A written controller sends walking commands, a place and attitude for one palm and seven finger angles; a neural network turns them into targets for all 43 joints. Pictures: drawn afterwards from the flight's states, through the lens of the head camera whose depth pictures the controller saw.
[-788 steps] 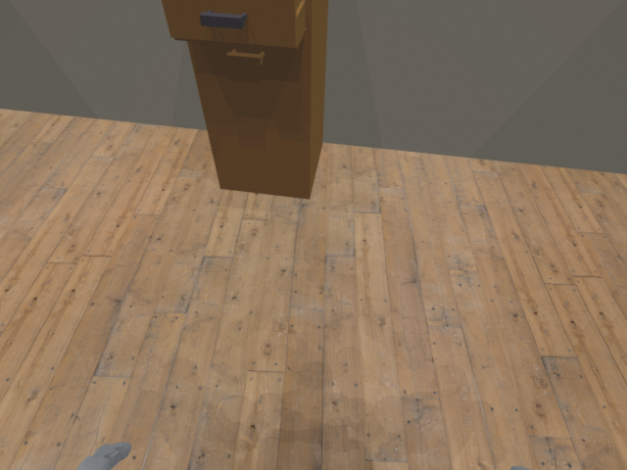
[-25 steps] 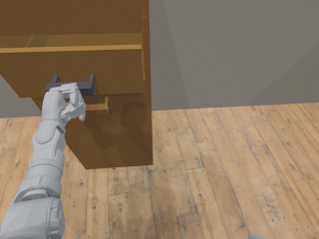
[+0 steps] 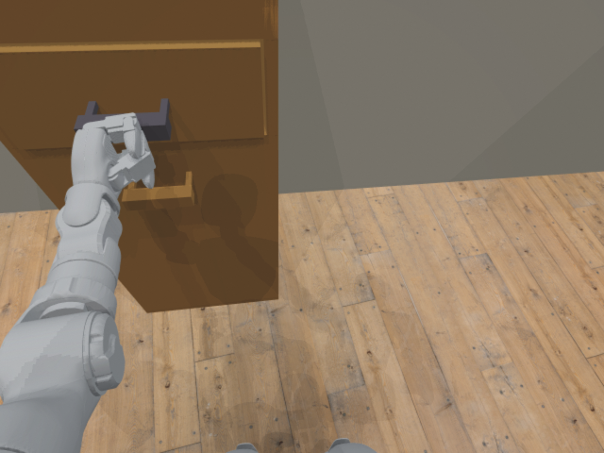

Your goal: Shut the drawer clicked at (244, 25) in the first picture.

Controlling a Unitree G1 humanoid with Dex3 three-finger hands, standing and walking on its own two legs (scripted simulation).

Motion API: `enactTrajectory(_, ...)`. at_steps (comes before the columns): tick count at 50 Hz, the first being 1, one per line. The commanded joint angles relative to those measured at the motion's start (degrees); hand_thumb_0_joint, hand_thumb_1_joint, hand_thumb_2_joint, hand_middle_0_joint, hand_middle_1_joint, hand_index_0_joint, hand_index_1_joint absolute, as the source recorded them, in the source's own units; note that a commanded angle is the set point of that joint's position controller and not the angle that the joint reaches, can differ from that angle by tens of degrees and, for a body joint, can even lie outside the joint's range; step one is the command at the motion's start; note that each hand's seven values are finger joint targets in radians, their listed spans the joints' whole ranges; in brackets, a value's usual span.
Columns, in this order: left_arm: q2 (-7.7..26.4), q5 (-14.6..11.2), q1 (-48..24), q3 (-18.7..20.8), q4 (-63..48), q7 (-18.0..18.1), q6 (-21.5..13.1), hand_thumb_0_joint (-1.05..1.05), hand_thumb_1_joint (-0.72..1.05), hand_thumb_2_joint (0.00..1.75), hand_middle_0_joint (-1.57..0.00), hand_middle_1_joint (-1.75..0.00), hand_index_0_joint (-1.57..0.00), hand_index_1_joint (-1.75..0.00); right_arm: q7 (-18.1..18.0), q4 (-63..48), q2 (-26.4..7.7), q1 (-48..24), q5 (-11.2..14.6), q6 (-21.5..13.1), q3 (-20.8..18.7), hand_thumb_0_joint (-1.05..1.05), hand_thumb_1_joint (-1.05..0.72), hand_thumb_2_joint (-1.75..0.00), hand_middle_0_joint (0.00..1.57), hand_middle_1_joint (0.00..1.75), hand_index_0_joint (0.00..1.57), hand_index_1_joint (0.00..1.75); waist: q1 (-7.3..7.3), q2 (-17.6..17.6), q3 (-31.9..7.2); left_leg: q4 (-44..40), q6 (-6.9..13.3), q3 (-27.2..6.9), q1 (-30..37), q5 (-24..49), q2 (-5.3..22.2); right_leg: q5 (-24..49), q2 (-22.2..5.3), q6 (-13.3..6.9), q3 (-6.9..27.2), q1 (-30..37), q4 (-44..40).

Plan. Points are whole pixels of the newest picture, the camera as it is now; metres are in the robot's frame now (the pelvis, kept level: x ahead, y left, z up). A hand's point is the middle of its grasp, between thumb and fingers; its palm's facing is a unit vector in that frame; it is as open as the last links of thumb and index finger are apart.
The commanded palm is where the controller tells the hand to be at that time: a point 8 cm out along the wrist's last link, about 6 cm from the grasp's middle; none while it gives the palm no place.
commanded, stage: push the drawer shut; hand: left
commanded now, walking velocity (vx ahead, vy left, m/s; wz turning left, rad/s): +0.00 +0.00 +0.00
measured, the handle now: (127, 117) +0.56 +0.22 +0.10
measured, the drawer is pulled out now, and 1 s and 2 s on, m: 0.01 0.00 0.00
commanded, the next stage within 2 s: pull the fist back off the drawer in 0.56 s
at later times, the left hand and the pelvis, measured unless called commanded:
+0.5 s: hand (139, 149) +0.50 +0.20 +0.10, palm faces +0.09 -1.00 -0.01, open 3.0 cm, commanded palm +0.52 +0.23 +0.11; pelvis -0.02 -0.01 -0.01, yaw +2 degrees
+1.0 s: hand (140, 149) +0.50 +0.20 +0.10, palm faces +0.08 -1.00 -0.01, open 2.9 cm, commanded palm +0.49 +0.23 +0.11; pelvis -0.02 -0.01 -0.01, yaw +2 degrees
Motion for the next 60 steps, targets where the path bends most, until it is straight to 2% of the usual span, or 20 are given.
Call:
enactTrajectory(1, 13.7, -0.1, -30.6, 1.5, -12.1, 0.9, -4.6, 0.00, 0.90, 0.90, -1.40, -1.60, -1.40, -1.60, -0.2, -3.5, -9.9, 7.3, -0.1, -0.6, -3.9, 0.00, -0.90, -0.90, 0.20, 0.30, 0.20, 0.30, -1.05, 5.6, -23.1, -3.9, -3.3, -6.5, 19.7, 22.3, 3.5, 14.1, 0.0, 0.0, 1.2, 1.9, -3.4)
enactTrajectory(3, 16.5, 0.2, -31.5, 3.3, -11.5, 1.0, -4.8, 0.00, 0.90, 0.90, -1.40, -1.60, -1.40, -1.60, -0.1, -3.3, -10.3, 8.0, -0.3, -0.2, -3.9, 0.00, -0.90, -0.90, 0.20, 0.30, 0.20, 0.30, -1.00, 4.6, -23.6, -3.7, -3.2, -6.5, 18.5, 22.5, 3.5, 14.6, 0.1, 0.1, 1.2, 2.6, -3.1)
enactTrajectory(4, 14.9, 0.2, -32.3, 2.2, -11.4, 1.0, -4.7, 0.00, 0.90, 0.90, -1.40, -1.60, -1.40, -1.60, 0.0, -3.4, -10.0, 8.1, -0.4, -0.2, -3.9, 0.00, -0.90, -0.90, 0.20, 0.30, 0.20, 0.30, -1.59, 5.1, -23.5, -3.7, -3.2, -6.4, 18.8, 22.5, 3.5, 14.4, 0.1, 0.2, 1.1, 2.2, -3.2)
enactTrajectory(8, 18.0, 0.9, -34.3, 4.0, -7.6, 1.4, -4.0, 0.00, 0.90, 0.90, -1.40, -1.60, -1.40, -1.60, -0.2, -3.1, -10.8, 9.3, -0.5, 0.3, -3.7, 0.00, -0.90, -0.90, 0.20, 0.30, 0.20, 0.30, -2.68, 2.5, -20.4, -3.6, -2.6, -6.4, 14.9, 18.5, 3.5, 12.4, 0.1, 0.4, 1.3, 1.1, -3.7)
enactTrajectory(9, 17.2, 0.9, -37.1, 2.6, -7.9, 1.4, -3.8, 0.00, 0.90, 0.90, -1.40, -1.60, -1.40, -1.60, -0.2, -2.8, -10.6, 9.3, -0.4, 0.3, -3.7, 0.00, -0.90, -0.90, 0.20, 0.30, 0.20, 0.30, -3.86, 3.4, -19.5, -3.6, -2.3, -6.1, 14.1, 16.8, 3.4, 11.6, 0.1, 0.6, 1.6, 0.5, -4.2)
enactTrajectory(11, 17.5, 1.5, -39.1, 2.1, -6.5, 1.6, -3.5, 0.00, 0.90, 0.90, -1.40, -1.60, -1.40, -1.60, -0.4, -2.6, -10.7, 9.7, -0.3, 0.2, -3.5, 0.00, -0.90, -0.90, 0.20, 0.30, 0.20, 0.30, -4.46, 4.3, -18.6, -3.6, -2.2, -6.4, 13.2, 14.0, 3.3, 9.3, 0.0, 0.6, 1.8, -0.9, -4.5)
enactTrajectory(16, 21.3, 2.1, -44.7, 3.0, -5.4, 1.7, -3.9, 0.00, 0.90, 0.90, -1.40, -1.60, -1.40, -1.60, -0.9, -1.6, -11.5, 11.0, -0.6, -0.5, -3.2, 0.00, -0.90, -0.90, 0.20, 0.30, 0.20, 0.30, -6.09, 6.0, -20.1, -3.1, -2.2, -7.6, 12.8, 10.8, 3.5, 5.9, -0.1, 0.6, 1.8, -3.3, -4.3)
enactTrajectory(19, 19.0, 1.9, -48.5, 0.1, -7.1, 1.3, -4.6, 0.00, 0.90, 0.90, -1.40, -1.60, -1.40, -1.60, -0.9, -1.2, -11.5, 11.0, -0.7, -1.1, -3.0, 0.00, -0.90, -0.90, 0.20, 0.30, 0.20, 0.30, -7.29, 9.2, -22.9, -2.7, -2.3, -8.2, 15.5, 10.3, 3.6, 4.9, -0.1, 0.7, 1.9, -5.3, -4.3)
enactTrajectory(22, 20.0, 1.5, -49.4, 0.6, -6.0, 1.2, -4.7, 0.00, 0.90, 0.90, -1.40, -1.60, -1.40, -1.60, -1.0, -0.8, -12.0, 11.5, -0.8, -1.7, -2.7, 0.00, -0.90, -0.90, 0.20, 0.30, 0.20, 0.30, -7.76, 8.3, -23.1, -2.6, -2.1, -8.6, 14.4, 8.7, 3.8, 4.0, 0.0, 0.7, 1.7, -5.4, -4.2)
enactTrajectory(24, 17.6, 1.3, -50.5, -1.8, -5.4, 1.2, -4.2, 0.00, 0.90, 0.90, -1.40, -1.60, -1.40, -1.60, -1.1, -0.6, -12.0, 11.3, -0.6, -2.2, -2.5, 0.00, -0.90, -0.90, 0.20, 0.30, 0.20, 0.30, -8.44, 9.9, -21.7, -3.0, -2.2, -8.7, 14.5, 6.8, 3.9, 2.5, -0.1, 0.8, 1.6, -7.2, -4.5)
enactTrajectory(26, 18.9, 1.0, -49.7, -1.1, -3.4, 1.2, -3.4, 0.00, 0.90, 0.90, -1.40, -1.60, -1.40, -1.60, -1.3, -0.2, -12.6, 11.3, -0.5, -2.8, -2.3, 0.00, -0.90, -0.90, 0.20, 0.30, 0.20, 0.30, -8.61, 8.6, -19.5, -3.4, -1.9, -8.8, 12.1, 3.1, 4.0, 0.6, -0.2, 0.9, 1.8, -7.7, -4.9)
enactTrajectory(28, 20.6, 0.6, -50.9, -0.4, -4.2, 1.2, -3.2, 0.00, 0.90, 0.90, -1.40, -1.60, -1.40, -1.60, -1.7, -0.1, -12.9, 11.6, -0.3, -3.3, -2.1, 0.00, -0.90, -0.90, 0.20, 0.30, 0.20, 0.30, -8.76, 8.0, -20.7, -3.6, -1.6, -8.4, 11.4, 2.7, 4.0, 0.4, -0.3, 1.1, 2.1, -6.2, -5.2)
enactTrajectory(32, 18.2, -0.2, -51.7, -2.4, -4.7, 1.0, -2.8, 0.00, 0.90, 0.90, -1.40, -1.60, -1.40, -1.60, -2.0, 0.2, -12.9, 11.7, -0.2, -4.5, -2.0, 0.00, -0.90, -0.90, 0.20, 0.30, 0.20, 0.30, -9.27, 8.9, -21.2, -3.9, -1.6, -8.5, 11.8, 1.6, 4.2, -0.2, -0.3, 1.1, 2.1, -6.8, -5.4)
enactTrajectory(35, 22.4, -0.3, -50.0, 0.9, -3.2, 1.0, -2.3, 0.00, 0.90, 0.90, -1.40, -1.60, -1.40, -1.60, -2.1, 0.3, -13.2, 12.1, -0.1, -4.9, -1.9, 0.00, -0.90, -0.90, 0.20, 0.30, 0.20, 0.30, -8.60, 5.9, -21.0, -3.4, -1.3, -7.7, 8.3, 1.8, 4.0, -0.1, -0.3, 1.4, 2.6, -3.9, -5.6)
enactTrajectory(41, 19.5, -0.2, -49.5, -1.1, -3.1, 0.4, -1.9, 0.00, 0.90, 0.90, -1.40, -1.60, -1.40, -1.60, -1.6, -0.1, -12.8, 12.0, -0.2, -5.1, -2.0, 0.00, -0.90, -0.90, 0.20, 0.30, 0.20, 0.30, -8.49, 8.1, -19.5, -3.4, -1.5, -7.7, 8.4, 0.6, 3.8, -0.8, -0.5, 1.1, 2.3, -5.6, -5.3)
enactTrajectory(46, 20.6, 0.0, -48.3, 1.0, -3.6, 0.6, -1.8, 0.00, 0.90, 0.90, -1.40, -1.60, -1.40, -1.60, -1.1, -0.5, -12.5, 12.6, -0.5, -4.7, -2.4, 0.00, -0.90, -0.90, 0.20, 0.30, 0.20, 0.30, -7.86, 6.8, -21.9, -2.3, -1.3, -7.3, 8.5, 3.7, 3.4, 1.1, -0.3, 1.1, 2.5, -3.6, -5.1)
enactTrajectory(49, 18.8, 0.2, -48.4, 0.1, -5.6, 0.2, -2.3, 0.00, 0.90, 0.90, -1.40, -1.60, -1.40, -1.60, -0.7, -0.8, -12.0, 12.6, -0.6, -4.1, -2.6, 0.00, -0.90, -0.90, 0.20, 0.30, 0.20, 0.30, -7.54, 8.5, -23.8, -1.9, -1.6, -7.4, 11.2, 6.9, 3.4, 3.4, -0.2, 0.8, 2.2, -3.7, -4.6)
enactTrajectory(52, 20.7, -0.2, -43.5, 2.8, -5.0, 0.2, -2.4, 0.00, 0.90, 0.90, -1.40, -1.60, -1.40, -1.60, -0.4, -1.5, -12.0, 12.5, -0.8, -3.4, -2.7, 0.00, -0.90, -0.90, 0.20, 0.30, 0.20, 0.30, -5.95, 6.3, -23.6, -2.0, -1.5, -6.9, 9.8, 8.4, 3.2, 4.6, -0.1, 0.6, 2.3, -0.7, -4.7)
enactTrajectory(54, 20.0, -0.4, -40.3, 3.1, -6.3, -0.1, -2.7, 0.00, 0.90, 0.90, -1.40, -1.60, -1.40, -1.60, -0.2, -2.3, -11.6, 11.9, -0.6, -2.9, -3.0, 0.00, -0.90, -0.90, 0.20, 0.30, 0.20, 0.30, -4.67, 6.8, -25.2, -1.9, -1.5, -6.1, 10.8, 10.1, 3.1, 6.5, -0.1, 0.7, 2.6, 1.1, -4.8)
enactTrajectory(60, 17.6, -0.9, -30.9, 3.1, -9.8, -0.5, -3.3, 0.00, 0.90, 0.90, -1.40, -1.60, -1.40, -1.60, 0.3, -4.3, -10.7, 9.9, -0.1, -1.4, -3.3, 0.00, -0.90, -0.90, 0.20, 0.30, 0.20, 0.30, -2.09, 6.6, -23.0, -2.8, -1.7, -5.2, 12.3, 12.9, 3.1, 9.8, 0.1, 0.3, 2.1, 3.2, -4.5)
